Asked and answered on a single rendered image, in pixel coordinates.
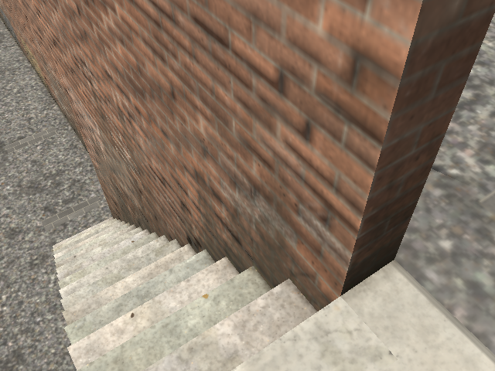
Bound stairs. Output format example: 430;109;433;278
53;217;317;371

